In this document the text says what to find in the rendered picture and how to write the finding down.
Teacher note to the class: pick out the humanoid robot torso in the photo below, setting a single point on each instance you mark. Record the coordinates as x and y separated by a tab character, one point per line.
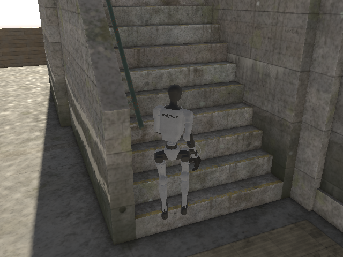
171	128

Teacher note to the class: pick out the robot right forearm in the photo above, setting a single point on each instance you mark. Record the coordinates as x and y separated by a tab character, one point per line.
192	147

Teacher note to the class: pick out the right robot hand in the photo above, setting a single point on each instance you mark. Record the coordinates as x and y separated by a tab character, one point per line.
197	162

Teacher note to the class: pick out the robot right thigh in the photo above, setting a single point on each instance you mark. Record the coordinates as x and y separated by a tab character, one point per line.
184	157

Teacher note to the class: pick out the left robot upper arm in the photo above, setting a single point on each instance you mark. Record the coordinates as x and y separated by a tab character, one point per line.
156	116

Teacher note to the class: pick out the right robot upper arm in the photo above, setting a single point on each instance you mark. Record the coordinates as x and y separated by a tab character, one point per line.
188	123

